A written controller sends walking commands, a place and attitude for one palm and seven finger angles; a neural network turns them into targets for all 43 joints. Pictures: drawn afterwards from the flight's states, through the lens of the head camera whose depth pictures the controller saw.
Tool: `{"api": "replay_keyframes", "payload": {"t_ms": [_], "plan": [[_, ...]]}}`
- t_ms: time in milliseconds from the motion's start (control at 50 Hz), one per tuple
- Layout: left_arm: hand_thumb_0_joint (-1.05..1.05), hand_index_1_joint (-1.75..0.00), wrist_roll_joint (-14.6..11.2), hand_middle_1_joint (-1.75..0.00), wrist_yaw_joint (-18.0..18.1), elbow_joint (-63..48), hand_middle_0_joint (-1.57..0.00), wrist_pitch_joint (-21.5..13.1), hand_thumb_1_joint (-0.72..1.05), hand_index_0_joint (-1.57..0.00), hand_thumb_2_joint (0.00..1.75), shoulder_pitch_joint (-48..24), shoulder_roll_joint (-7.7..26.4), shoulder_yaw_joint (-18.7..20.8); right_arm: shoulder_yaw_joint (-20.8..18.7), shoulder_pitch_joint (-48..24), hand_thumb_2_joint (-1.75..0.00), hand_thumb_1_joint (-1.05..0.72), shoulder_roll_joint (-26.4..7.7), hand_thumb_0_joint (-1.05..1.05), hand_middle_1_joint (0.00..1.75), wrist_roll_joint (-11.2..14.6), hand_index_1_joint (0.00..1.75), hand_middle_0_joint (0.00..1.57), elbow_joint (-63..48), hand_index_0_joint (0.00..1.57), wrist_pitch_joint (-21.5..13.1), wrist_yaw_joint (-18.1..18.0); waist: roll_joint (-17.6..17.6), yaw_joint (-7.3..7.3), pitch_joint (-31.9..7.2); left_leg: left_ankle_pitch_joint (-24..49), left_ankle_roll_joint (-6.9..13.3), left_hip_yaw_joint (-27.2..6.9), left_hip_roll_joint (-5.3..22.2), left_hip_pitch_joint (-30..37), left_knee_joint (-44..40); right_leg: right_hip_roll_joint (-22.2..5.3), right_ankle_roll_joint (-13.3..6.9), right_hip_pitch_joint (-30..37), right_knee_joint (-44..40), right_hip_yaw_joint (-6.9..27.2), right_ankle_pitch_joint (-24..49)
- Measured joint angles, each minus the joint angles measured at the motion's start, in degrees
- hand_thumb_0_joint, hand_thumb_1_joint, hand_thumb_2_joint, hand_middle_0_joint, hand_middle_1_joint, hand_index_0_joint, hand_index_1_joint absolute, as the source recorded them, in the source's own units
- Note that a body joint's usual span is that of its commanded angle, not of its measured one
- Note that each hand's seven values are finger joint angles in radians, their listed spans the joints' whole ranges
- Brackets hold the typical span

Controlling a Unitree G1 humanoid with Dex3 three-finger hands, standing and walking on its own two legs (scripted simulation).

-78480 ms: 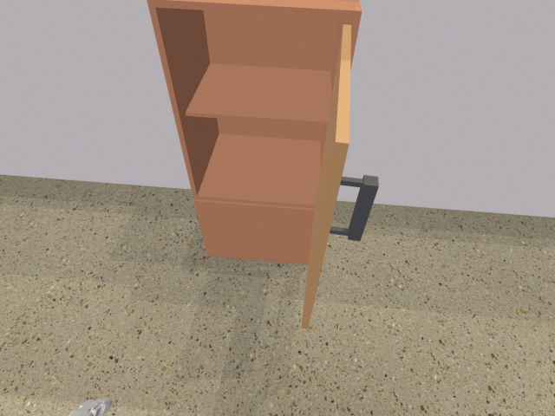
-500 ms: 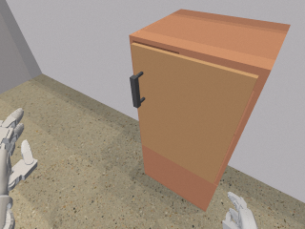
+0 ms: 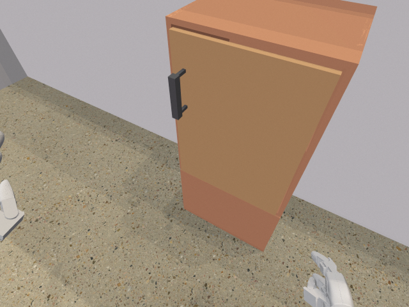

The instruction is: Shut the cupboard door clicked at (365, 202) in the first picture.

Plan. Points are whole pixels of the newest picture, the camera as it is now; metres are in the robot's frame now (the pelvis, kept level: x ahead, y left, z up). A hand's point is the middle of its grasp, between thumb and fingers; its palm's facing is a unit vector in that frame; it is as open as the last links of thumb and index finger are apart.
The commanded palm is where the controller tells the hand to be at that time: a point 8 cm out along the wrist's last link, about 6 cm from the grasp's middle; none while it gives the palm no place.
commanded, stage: step back with the hand held close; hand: left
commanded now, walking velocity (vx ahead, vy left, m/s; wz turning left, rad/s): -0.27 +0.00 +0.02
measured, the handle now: (179, 94) +0.67 +0.11 +0.05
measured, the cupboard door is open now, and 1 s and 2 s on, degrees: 0 0 0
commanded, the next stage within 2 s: stop stepping back and stand still in 0.40 s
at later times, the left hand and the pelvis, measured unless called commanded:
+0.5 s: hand out of the picture +0.04 +0.27 +0.18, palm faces +0.59 -0.69 -0.42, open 7.4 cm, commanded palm -0.03 +0.30 +0.18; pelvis -0.14 -0.01 -0.03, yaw +6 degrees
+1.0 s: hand out of the picture -0.10 +0.30 +0.16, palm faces +0.59 -0.73 -0.35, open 7.4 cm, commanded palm -0.18 +0.31 +0.18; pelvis -0.28 +0.00 +0.00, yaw +7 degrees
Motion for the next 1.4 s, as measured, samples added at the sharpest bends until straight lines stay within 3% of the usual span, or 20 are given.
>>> {"api": "replay_keyframes", "payload": {"t_ms": [160, 280, 380, 460, 520, 580, 640, 660, 740, 780, 820, 880, 940, 1000, 1120, 1200, 1240, 1280, 1340, 1400], "plan": [[0.01, -0.3, 1.8, -0.31, 0.63, 1.4, -0.21, -2.48, 0.89, -0.21, 0.9, -0.98, -2.29, -0.31, 0.71, 1.87, -0.9, -0.9, 0.22, 0.01, 0.3, 0.17, 0.3, 0.2, -0.2, 0.21, -1.84, 0.18, -0.02, -0.03, 0.18, -0.28, 0.77, -1.09, 0.7, -4.83, 5.11, 0.74, -0.46, -3.52, 3.66, -1.14, 0.98], [0.01, -0.3, 3.09, -0.31, 0.94, 0.07, -0.21, -4.34, 0.89, -0.22, 0.9, -4.3, -2.57, -0.6, 0.7, 4.52, -0.9, -0.9, 0.83, 0.01, 0.3, -0.3, 0.3, 0.2, 1.03, 0.21, -3.9, 0.26, -1.08, -1.55, 1.62, -5.51, 1.17, -1.13, 1.48, -9.5, 9.41, 2.38, -1.2, -5.95, 8.05, -0.31, -0.04], [0.01, -0.3, 2.0, -0.31, 2.16, -3.54, -0.21, -6.13, 0.89, -0.22, 0.9, -1.4, -2.59, 1.4, 0.05, 3.41, -0.9, -0.9, -0.01, 0.01, 0.3, -1.13, 0.3, 0.21, 3.46, 0.21, -4.3, 1.28, -1.46, 0.32, 2.13, -13.45, -0.27, -0.44, 0.48, -12.71, 12.17, 1.63, -1.67, -9.27, 9.18, 0.75, 1.83], [0.01, -0.3, 1.3, -0.31, 2.77, -4.22, -0.21, -6.2, 0.89, -0.22, 0.9, -2.96, -2.15, 1.19, -0.44, 2.2, -0.9, -0.9, -1.15, 0.01, 0.3, -1.37, 0.3, 0.2, 4.47, 0.21, -3.92, 1.08, -0.49, 1.58, 2.69, -12.38, 0.27, -0.18, 0.13, -13.97, 12.48, 1.25, -1.62, -12.03, 11.24, 0.84, -2.59], [0.01, -0.3, 0.83, -0.31, 2.52, -2.25, -0.21, -5.2, 0.89, -0.21, 0.9, -7.77, -0.74, 1.44, -1.05, 1.33, -0.9, -0.9, -0.16, 0.01, 0.3, -1.53, 0.3, 0.2, 3.99, 0.21, -5.16, 0.39, 2.27, 0.11, 4.0, -2.77, 1.92, 0.0, 3.55, -15.29, 9.57, 5.26, -2.05, -16.73, 29.7, -0.4, -14.99], [0.01, -0.3, 0.23, -0.31, 1.19, -1.61, -0.21, -4.73, 0.89, -0.22, 0.9, -12.91, 2.71, 1.67, -1.9, 2.1, -0.9, -0.9, 2.73, 0.01, 0.3, -0.91, 0.3, 0.2, 4.97, 0.2, -6.76, 1.46, 2.74, -2.5, 4.03, 4.75, 1.73, 1.59, 6.62, -16.19, 4.96, 8.39, -2.39, -13.51, 43.66, -4.52, -18.48], [0.01, -0.3, -0.93, -0.31, 1.36, -5.03, -0.21, -5.6, 0.89, -0.22, 0.9, -8.66, 4.72, 4.58, -1.29, 3.19, -0.9, -0.9, 4.39, 0.01, 0.3, 0.18, 0.3, 0.2, 4.23, 0.2, -7.17, 2.97, -0.46, -3.08, 0.96, -0.73, -1.22, 7.54, 6.93, -19.26, 4.29, 6.97, -5.56, -3.99, 29.08, -7.82, -22.71], [0.01, -0.3, -1.31, -0.31, 1.61, -7.0, -0.21, -5.58, 0.89, -0.21, 0.9, -5.6, 5.89, 6.74, -0.9, 3.19, -0.9, -0.9, 4.68, 0.01, 0.3, 0.38, 0.3, 0.2, 3.29, 0.21, -7.14, 3.12, -3.13, -2.05, -0.19, -6.41, -2.76, 9.48, 5.68, -22.06, 8.53, 5.29, -7.49, -2.06, 20.87, -5.85, -24.12], [0.01, -0.3, -0.35, -0.31, -0.27, -8.42, -0.21, -5.48, 0.89, -0.22, 0.9, -1.55, 2.65, 4.76, -0.89, 2.56, -0.9, -0.9, 2.26, 0.01, 0.3, -0.82, 0.3, 0.2, 8.42, 0.21, -4.95, 3.02, -2.89, 2.4, -0.7, -10.42, -4.11, 2.15, 1.2, -24.82, 40.08, 3.99, -7.58, -5.35, 22.43, -3.83, -16.6], [0.01, -0.3, 0.06, -0.31, -0.34, -5.89, -0.21, -5.01, 0.89, -0.22, 0.9, -2.1, 0.97, 3.19, -0.06, 4.7, -0.9, -0.9, 2.28, 0.01, 0.3, -0.89, 0.3, 0.2, 10.09, 0.21, -4.39, 2.07, -4.14, 4.31, -3.54, -9.84, -3.0, 2.39, 0.33, -17.99, 38.11, 3.26, -6.81, -4.41, 16.99, -2.43, -12.46], [0.0, -0.3, 0.37, -0.31, 0.94, -2.11, -0.21, -4.51, 0.89, -0.22, 0.9, -3.15, -0.68, 2.39, 0.61, 6.69, -0.9, -0.9, 2.06, 0.01, 0.3, -0.78, 0.3, 0.2, 9.7, 0.21, -5.09, 1.12, -4.81, 4.71, -5.94, -11.77, -1.35, 2.82, 0.02, -8.91, 26.66, 2.59, -5.87, -3.78, 11.48, -1.53, -8.63], [0.0, -0.3, 1.0, -0.31, 2.98, 2.52, -0.21, -2.62, 0.89, -0.21, 0.9, -6.98, -2.89, 0.62, 0.78, 8.05, -0.9, -0.9, 0.02, 0.01, 0.3, -0.82, 0.3, 0.21, 7.08, 0.21, -7.51, 0.01, -3.04, 3.2, -6.87, -13.48, 1.25, 2.07, 0.9, 4.72, 3.58, 2.76, -4.82, -5.41, 9.76, -2.27, -7.3], [0.01, -0.3, 1.39, -0.3, 3.86, 5.77, -0.2, -1.69, 0.89, -0.21, 0.9, -10.14, -4.26, -0.51, 0.64, 5.0, -0.9, -0.9, 0.75, 0.01, 0.3, -0.78, 0.3, 0.2, 6.36, 0.21, -7.86, -0.08, -4.41, 1.75, -2.72, -8.31, 0.64, 3.47, -0.33, 5.42, 1.93, 2.44, -4.55, -9.9, 20.53, -1.9, -12.45], [0.01, -0.3, 1.65, -0.3, 2.8, 3.27, -0.2, -0.93, 0.9, -0.2, 0.9, -6.54, -3.69, -1.52, 1.22, 4.0, -0.9, -0.9, 2.75, 0.01, 0.3, -1.02, 0.3, 0.2, 5.44, 0.21, -8.14, 1.4, -4.63, -0.52, -1.45, -6.06, 0.0, 4.84, 1.22, 7.6, -1.05, 3.25, -4.2, -13.21, 28.07, -5.36, -10.71], [0.02, -0.3, 2.18, -0.31, 0.86, -6.56, -0.21, -3.35, 0.89, -0.21, 0.9, 1.81, 0.37, -1.98, 1.98, 6.06, -0.9, -0.9, 4.68, 0.01, 0.3, -1.45, 0.3, 0.21, 3.9, 0.21, -7.51, 2.67, -4.16, -2.3, -1.8, -4.16, -1.04, 6.92, 4.21, 9.73, -5.34, 2.7, -3.95, -10.81, 20.21, -10.15, -5.77], [0.01, -0.3, 1.55, -0.31, 1.46, -4.74, -0.21, -4.32, 0.89, -0.22, 0.9, 3.1, 4.12, 2.29, 1.94, 7.27, -0.9, -0.9, 4.04, 0.01, 0.3, -1.45, 0.3, 0.21, 3.78, 0.21, -5.13, 1.86, -1.97, -2.18, -2.67, -5.79, -2.14, 7.5, 5.92, 8.42, -3.11, 2.95, -4.1, -3.0, 7.74, -11.53, -5.44], [0.01, -0.3, 1.18, -0.31, 2.2, -2.6, -0.21, -3.91, 0.89, -0.22, 0.9, 2.71, 5.41, 4.55, 1.75, 7.48, -0.9, -0.9, 3.38, 0.01, 0.3, -1.15, 0.3, 0.21, 3.65, 0.21, -4.25, 1.84, -1.99, -2.08, -3.25, -8.42, -2.61, 7.84, 5.77, 5.87, 1.54, 2.65, -5.75, 0.97, 2.23, -10.28, -4.77], [0.01, -0.3, 1.11, -0.31, 2.68, 0.37, -0.21, -3.41, 0.89, -0.22, 0.9, 0.46, 3.26, 3.94, 0.82, 5.73, -0.9, -0.9, 1.7, 0.01, 0.3, -0.87, 0.3, 0.21, 5.26, 0.21, -3.32, 2.09, 0.39, -1.81, -2.05, -11.6, -1.49, 5.11, 6.23, 1.96, 9.62, 3.73, -7.56, -0.04, 4.36, -10.29, -6.63], [0.01, -0.3, 1.26, -0.31, 3.14, 2.75, -0.21, -2.55, 0.89, -0.22, 0.9, -0.97, -0.35, 1.03, -0.35, 3.94, -0.9, -0.9, -0.09, 0.01, 0.3, -0.4, 0.3, 0.2, 7.3, 0.21, -2.34, 2.57, 0.36, -1.5, -0.07, -16.13, -1.21, 2.44, 2.85, -3.06, 20.6, 2.69, -7.58, 0.88, 5.01, -9.6, -6.91], [0.01, -0.3, 1.55, -0.31, 3.27, 1.37, -0.21, -2.37, 0.89, -0.21, 0.9, 1.71, -3.2, -1.21, -0.57, 3.1, -0.9, -0.9, -0.74, 0.01, 0.3, -0.45, 0.3, 0.2, 6.84, 0.2, -1.69, 2.18, -1.28, -1.43, 0.75, -13.51, -0.97, 3.21, 1.19, -4.79, 18.98, 1.7, -7.24, 2.19, 4.45, -8.29, -6.72]]}}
